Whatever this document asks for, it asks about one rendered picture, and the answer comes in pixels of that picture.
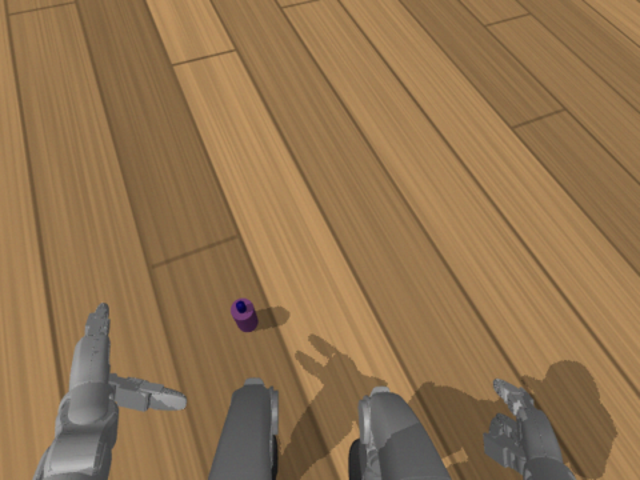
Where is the right robot hand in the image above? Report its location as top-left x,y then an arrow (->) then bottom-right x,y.
483,379 -> 563,475

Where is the left robot arm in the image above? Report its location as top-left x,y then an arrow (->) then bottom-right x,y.
32,382 -> 119,480

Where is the right robot arm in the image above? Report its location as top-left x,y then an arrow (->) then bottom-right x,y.
523,457 -> 576,480

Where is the left robot hand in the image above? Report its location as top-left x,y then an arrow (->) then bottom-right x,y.
69,303 -> 187,412

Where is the bottle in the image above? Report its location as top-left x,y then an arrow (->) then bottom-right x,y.
231,298 -> 258,332

